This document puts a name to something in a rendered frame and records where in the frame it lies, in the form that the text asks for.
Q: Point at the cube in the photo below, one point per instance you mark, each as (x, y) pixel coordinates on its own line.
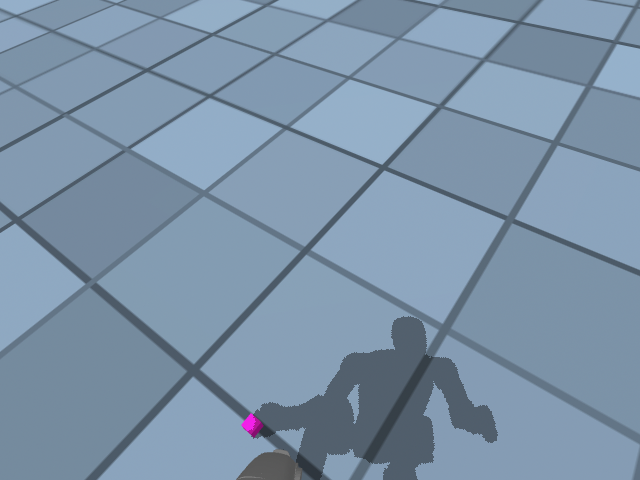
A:
(252, 425)

